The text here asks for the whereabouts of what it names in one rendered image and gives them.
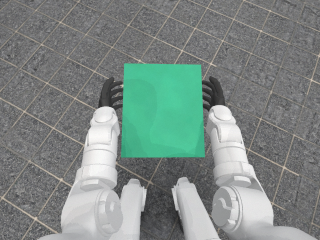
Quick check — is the robot left shin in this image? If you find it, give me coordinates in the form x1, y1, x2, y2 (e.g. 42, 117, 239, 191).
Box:
121, 178, 141, 195

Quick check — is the right robot upper arm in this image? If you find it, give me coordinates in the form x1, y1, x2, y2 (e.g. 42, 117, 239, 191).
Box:
211, 184, 318, 240

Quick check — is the left robot hand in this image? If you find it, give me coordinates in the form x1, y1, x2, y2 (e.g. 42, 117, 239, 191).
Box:
98, 77, 124, 110

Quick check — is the robot right forearm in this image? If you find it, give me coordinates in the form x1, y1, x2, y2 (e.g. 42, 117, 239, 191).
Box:
205, 105, 274, 214

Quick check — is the carton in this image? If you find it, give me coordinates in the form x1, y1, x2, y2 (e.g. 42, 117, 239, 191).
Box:
121, 63, 205, 158

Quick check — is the robot left forearm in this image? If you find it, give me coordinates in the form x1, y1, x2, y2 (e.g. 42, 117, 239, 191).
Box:
61, 106, 120, 229

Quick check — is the right robot thigh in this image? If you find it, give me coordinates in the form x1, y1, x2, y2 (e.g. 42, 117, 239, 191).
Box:
171, 181, 221, 240

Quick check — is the right robot hand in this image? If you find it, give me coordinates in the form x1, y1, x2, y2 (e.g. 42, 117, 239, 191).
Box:
202, 76, 226, 112

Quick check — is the left robot upper arm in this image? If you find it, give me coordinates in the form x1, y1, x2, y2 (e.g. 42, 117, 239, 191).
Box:
37, 188, 124, 240

